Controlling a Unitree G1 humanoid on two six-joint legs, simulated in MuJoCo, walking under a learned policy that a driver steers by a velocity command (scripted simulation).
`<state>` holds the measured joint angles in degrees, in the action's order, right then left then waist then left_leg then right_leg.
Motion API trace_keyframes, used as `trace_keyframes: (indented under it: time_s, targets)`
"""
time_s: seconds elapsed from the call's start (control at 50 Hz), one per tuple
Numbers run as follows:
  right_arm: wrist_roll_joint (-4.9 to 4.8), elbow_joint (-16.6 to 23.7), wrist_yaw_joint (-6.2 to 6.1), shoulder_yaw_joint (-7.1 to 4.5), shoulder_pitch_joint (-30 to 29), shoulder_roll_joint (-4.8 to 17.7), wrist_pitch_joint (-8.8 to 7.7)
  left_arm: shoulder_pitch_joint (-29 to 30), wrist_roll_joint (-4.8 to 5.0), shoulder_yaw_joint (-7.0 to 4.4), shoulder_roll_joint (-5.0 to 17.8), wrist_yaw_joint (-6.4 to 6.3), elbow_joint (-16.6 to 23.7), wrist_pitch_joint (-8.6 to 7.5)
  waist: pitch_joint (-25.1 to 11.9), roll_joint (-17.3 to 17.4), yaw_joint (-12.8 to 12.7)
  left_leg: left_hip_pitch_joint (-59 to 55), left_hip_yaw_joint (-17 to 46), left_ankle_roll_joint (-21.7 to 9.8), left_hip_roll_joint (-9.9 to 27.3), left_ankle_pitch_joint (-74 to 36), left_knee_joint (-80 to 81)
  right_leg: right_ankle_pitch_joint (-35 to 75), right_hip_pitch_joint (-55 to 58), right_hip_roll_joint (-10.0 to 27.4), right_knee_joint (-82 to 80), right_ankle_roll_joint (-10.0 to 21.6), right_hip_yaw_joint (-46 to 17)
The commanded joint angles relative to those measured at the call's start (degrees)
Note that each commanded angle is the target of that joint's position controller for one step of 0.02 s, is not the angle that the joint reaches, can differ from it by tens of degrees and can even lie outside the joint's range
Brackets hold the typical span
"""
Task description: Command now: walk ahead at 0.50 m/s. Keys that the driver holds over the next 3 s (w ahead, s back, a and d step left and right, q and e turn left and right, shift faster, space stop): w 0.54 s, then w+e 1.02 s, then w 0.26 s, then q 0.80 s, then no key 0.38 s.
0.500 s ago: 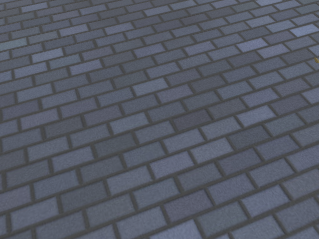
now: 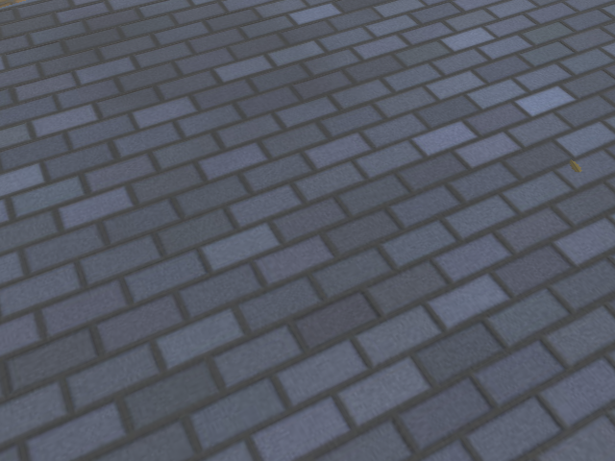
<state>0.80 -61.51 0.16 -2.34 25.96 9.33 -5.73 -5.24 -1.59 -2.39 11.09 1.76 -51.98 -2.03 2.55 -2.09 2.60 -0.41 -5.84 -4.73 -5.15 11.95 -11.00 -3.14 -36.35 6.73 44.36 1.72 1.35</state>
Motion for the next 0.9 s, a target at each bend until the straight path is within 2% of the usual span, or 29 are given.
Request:
trace_keyframes:
  time_s: [0.02, 0.1, 0.14, 0.16, 0.18, 0.2, 0.22, 0.24, 0.26, 0.28, 0.3, 0.32, 0.34, 0.36, 0.42, 0.54, 0.6, 0.64, 0.68, 0.7, 0.72, 0.74, 0.76, 0.78, 0.8, 0.82, 0.84, 0.86, 0.9]
  targets:
    - [0.04, 1.4, -0.32, -0.99, 3.8, 7.1, -0.62, 6.3, 0.34, 0.04, 2.0, 0.03, 4.5, -0.65, 3.5, 5.8, 0.5, 1.0, 7.7, -6.8, 15.6, -20.5, 4.0, 3.1, 0.2, -2.1, -6.1, 0.2, 2.9]
    - [0.70, 0.6, -1.01, -1.27, 4.5, 8.1, -0.23, 8.7, 0.25, -0.39, 3.2, -0.14, 6.2, -1.37, 4.0, 6.4, 0.2, -5.8, 7.5, -6.3, 18.2, -28.8, -0.2, -2.2, 1.5, -3.7, -11.2, 2.7, 3.2]
    - [0.81, 0.7, -1.27, -1.58, 2.6, 9.2, -0.03, 3.0, 0.14, -1.12, 4.2, -0.61, 4.7, -1.94, 1.1, 7.0, -2.9, -6.1, 5.9, -4.9, 18.0, -42.9, -7.8, -6.4, 10.6, -6.7, -13.8, 4.7, 4.5]
    - [0.63, 0.8, -1.23, -1.69, 1.5, 9.6, 0.26, -5.0, -0.07, -1.78, 5.0, -1.02, 2.0, -2.40, -2.8, 6.0, -6.5, -4.8, 4.4, -4.0, 16.5, -46.6, -16.9, -5.1, 19.8, -8.7, -17.3, 5.9, 5.5]
    - [0.31, 1.5, -1.11, -1.40, 1.0, 8.8, 0.37, -15.0, -1.00, -2.82, 7.3, -1.58, -1.3, -3.01, -8.6, 4.2, -10.1, 2.9, 2.8, -2.8, 14.1, -38.6, -29.0, -4.2, 34.0, -5.9, -18.0, 7.8, 2.5]
    - [-1.70, 3.8, -0.52, -0.25, 3.7, 4.3, 0.37, -23.3, -2.55, -4.32, 13.3, -2.12, -2.3, -3.31, -17.0, -5.5, -10.8, 21.0, -0.6, -0.3, 8.0, -13.7, -49.9, -11.0, 51.6, 10.7, -19.9, 12.8, -19.4]
    - [-1.88, 3.5, -0.29, -1.02, 6.2, 5.5, 0.30, -22.7, -0.96, -4.77, 14.6, -1.46, -2.6, -2.36, -21.3, -10.5, -9.1, 31.7, 4.8, -0.1, 0.6, 17.8, -63.3, -11.2, 54.9, 18.0, -28.3, 17.3, -40.1]
    - [-0.83, 4.2, -0.41, -1.78, 1.5, 7.8, 0.66, -15.7, 0.38, -4.16, 12.2, -1.20, -1.6, -1.95, -12.8, -3.6, -6.4, 36.1, 8.9, -0.8, 5.0, 13.3, -66.1, -14.7, 47.5, 15.5, -28.9, 15.6, -32.6]
    - [-0.32, 5.3, -0.13, -1.55, -2.9, 7.0, 0.36, -11.1, 0.68, -2.99, 8.0, -0.99, -0.8, -2.27, -5.8, -0.1, -5.5, 36.5, 8.7, -0.8, 7.1, 8.7, -63.6, -12.6, 38.8, 13.2, -30.9, 14.0, -25.2]
    - [-0.15, 5.4, 0.04, -1.47, -4.2, 5.7, 0.43, -9.0, 0.49, -2.24, 5.5, -0.97, -0.9, -2.67, -2.3, 0.8, -3.6, 34.5, 8.4, -0.8, 9.1, 5.8, -59.6, -9.3, 32.9, 10.3, -33.0, 11.7, -19.6]
    - [0.86, 5.5, 0.31, -1.58, -4.5, 5.3, 1.19, -8.7, 0.78, -1.51, 3.4, -1.18, -1.7, -3.06, -0.6, 0.3, -1.9, 31.8, 8.4, -0.5, 10.4, 4.1, -56.4, -5.8, 28.7, 6.9, -34.4, 9.0, -15.0]
    - [1.30, 5.0, 0.72, -1.39, -2.1, 4.0, 1.99, -9.7, 0.73, -1.38, 3.5, -1.45, -2.4, -3.43, -1.3, -2.1, -0.9, 29.4, 7.9, 0.1, 10.5, 3.6, -55.0, -2.9, 27.2, 6.8, -34.8, 9.3, -12.9]
    - [1.55, 4.8, 0.83, -1.47, -2.5, 4.1, 2.50, -12.2, 0.72, -1.12, 2.8, -1.46, -3.4, -4.03, -0.5, -1.0, -0.8, 29.1, 7.5, 0.4, 10.5, 3.1, -54.9, 4.7, 26.8, 5.6, -34.5, 8.7, -11.0]
    - [1.61, 5.2, 1.10, -1.43, -2.7, 3.4, 2.98, -13.5, 0.98, -1.42, 4.5, -1.59, -4.0, -4.35, -1.3, -2.0, -0.2, 30.1, 6.7, 1.0, 10.3, 2.5, -53.9, 4.9, 27.3, 5.9, -35.0, 9.7, -10.0]
    - [1.45, 7.8, 1.51, -1.56, -10.6, 4.7, 3.69, -16.5, 0.90, -1.47, 5.7, -1.75, -4.8, -4.52, 1.3, -0.5, -1.2, 36.5, 5.5, 2.6, 11.8, -3.1, -48.8, 5.2, 28.7, 4.9, -37.6, 10.0, -7.7]
    - [0.65, 12.2, 1.78, -0.61, -23.6, 3.8, 3.39, -22.6, 0.98, -0.85, 5.4, -1.96, -6.3, -4.35, 3.1, -1.2, -4.3, 38.4, 2.4, 3.6, 10.4, -11.6, -31.8, 12.5, 33.8, 3.3, -37.8, 8.9, -3.8]
    - [0.62, 14.2, 1.62, -0.42, -28.5, 4.2, 3.04, -26.0, 0.76, -0.74, 5.6, -2.32, -7.5, -4.06, 3.7, -1.4, -5.9, 38.7, 1.9, 3.1, 9.1, -11.5, -26.5, 16.5, 38.7, 4.4, -35.7, 9.8, -5.6]
    - [0.50, 15.4, 1.53, -0.50, -30.1, 4.9, 2.53, -26.3, 0.40, -0.95, 6.4, -2.67, -7.7, -3.75, 3.9, -1.5, -5.9, 38.7, 2.5, 2.5, 8.5, -9.1, -24.1, 19.8, 42.1, 5.6, -33.3, 10.4, -7.1]
    - [0.29, 15.8, 1.35, -0.74, -28.9, 5.8, 1.80, -24.7, 0.09, -1.29, 7.5, -2.94, -7.4, -3.53, 3.2, -1.9, -4.4, 34.8, 2.6, 1.4, 7.3, -5.4, -21.4, 25.3, 43.2, 6.1, -30.0, 9.8, -7.8]
    - [0.18, 15.1, 1.03, -1.06, -25.6, 6.5, 1.41, -23.0, 0.01, -1.48, 8.0, -2.94, -7.0, -3.50, 1.7, -2.3, -2.6, 29.0, 2.3, 0.7, 5.9, -3.3, -19.6, 31.1, 42.1, 5.6, -26.5, 8.9, -7.4]
    - [0.26, 13.2, 0.54, -1.64, -19.4, 7.5, 0.96, -21.9, 0.12, -1.66, 8.5, -2.75, -6.8, -3.44, -1.5, -2.0, -0.1, 20.6, 1.4, -0.1, 4.0, -2.8, -17.1, 35.8, 40.8, 4.2, -19.7, 8.0, -6.9]
    - [0.97, 10.4, -0.13, -2.49, -9.8, 9.3, 0.26, -20.6, 0.65, -1.57, 8.1, -2.47, -6.2, -3.42, -7.1, 0.1, 3.9, 6.9, 2.6, -1.5, 5.4, -6.1, -14.4, 31.4, 35.2, 1.3, -8.8, 6.8, -4.9]
    - [2.63, 9.5, -0.98, -3.81, -0.1, 14.6, -0.20, -20.6, 1.38, -0.89, 5.5, -2.26, -3.9, -3.55, -15.6, 6.1, 6.6, -8.2, 16.8, -4.1, 19.4, -0.9, -13.8, 10.9, 23.5, -2.7, 8.2, 5.8, -2.6]
    - [2.88, 10.0, -0.49, -4.83, -0.7, 19.0, 0.38, -28.2, 3.64, -0.15, 0.0, -2.38, -3.2, -3.00, -21.5, 18.7, 2.2, -19.3, 41.0, -10.4, 33.0, 2.1, -6.9, -27.9, 5.0, -11.7, 25.3, 4.0, -0.1]
    - [1.47, 11.4, -0.23, -3.91, -6.2, 13.9, 1.24, -24.2, 1.84, -1.62, 6.2, -2.72, -3.8, -2.16, -15.9, 8.0, 1.0, -12.1, 39.8, -8.7, 30.0, 8.6, -4.7, -23.9, 1.6, -7.3, 29.5, 4.9, -4.9]
    - [0.99, 12.1, -0.13, -2.60, -11.4, 9.6, 1.12, -19.8, 1.44, -1.99, 6.2, -2.25, -2.9, -2.06, -7.6, 4.5, -0.4, -3.2, 30.2, -6.8, 27.5, 8.3, -3.1, -18.4, 1.3, -5.1, 28.0, 4.9, -5.1]
    - [1.03, 12.1, -0.01, -2.05, -13.4, 7.6, 0.76, -18.0, 1.34, -1.83, 4.5, -1.90, -2.4, -1.95, -3.8, 3.7, -1.5, 2.8, 23.3, -5.2, 25.0, 3.4, -1.0, -15.3, 2.7, -3.3, 25.8, 4.6, -4.8]
    - [0.86, 11.5, -0.31, -1.75, -13.3, 6.6, 0.43, -17.3, 0.56, -2.05, 4.1, -1.50, -2.3, -1.33, -2.0, 5.2, -2.3, 6.3, 18.2, -3.9, 22.9, -0.2, 0.1, -14.0, 4.1, -2.2, 24.2, 4.3, -4.6]
    - [0.40, 10.2, -0.69, -1.47, -11.2, 5.8, -0.40, -18.0, -0.09, -2.08, 2.7, -0.62, -1.9, 0.17, -1.4, 6.9, -3.8, 9.6, 12.4, -3.0, 21.5, -5.3, 1.5, -12.6, 6.1, -1.5, 23.1, 3.4, -3.8]
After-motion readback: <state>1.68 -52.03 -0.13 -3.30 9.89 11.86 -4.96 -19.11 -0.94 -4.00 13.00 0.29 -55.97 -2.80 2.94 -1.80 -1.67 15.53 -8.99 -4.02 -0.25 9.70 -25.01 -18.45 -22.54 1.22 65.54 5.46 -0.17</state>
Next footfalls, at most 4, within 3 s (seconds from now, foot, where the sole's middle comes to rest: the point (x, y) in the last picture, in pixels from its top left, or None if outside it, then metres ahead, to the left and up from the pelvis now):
0.18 right None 0.28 -0.12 -0.78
0.74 left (280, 414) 0.59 0.06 -0.78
1.30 right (377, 327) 0.80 -0.19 -0.78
1.86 left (381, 215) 1.16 -0.24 -0.78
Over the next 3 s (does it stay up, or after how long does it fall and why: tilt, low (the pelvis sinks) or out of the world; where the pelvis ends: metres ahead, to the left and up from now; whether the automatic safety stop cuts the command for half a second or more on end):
stays up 1.06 -0.28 0.00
